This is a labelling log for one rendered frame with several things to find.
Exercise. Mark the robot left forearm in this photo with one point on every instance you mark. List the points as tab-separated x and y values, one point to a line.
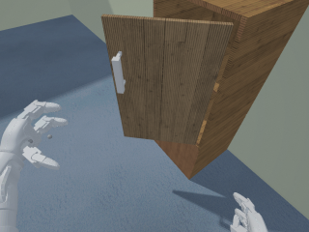
10	167

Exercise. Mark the cupboard door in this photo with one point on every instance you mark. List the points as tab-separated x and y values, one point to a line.
170	66

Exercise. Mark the robot right hand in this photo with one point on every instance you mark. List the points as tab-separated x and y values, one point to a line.
250	219

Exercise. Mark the robot left hand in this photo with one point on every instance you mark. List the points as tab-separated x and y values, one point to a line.
19	131

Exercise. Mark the handle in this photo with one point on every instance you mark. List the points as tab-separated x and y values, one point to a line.
118	73

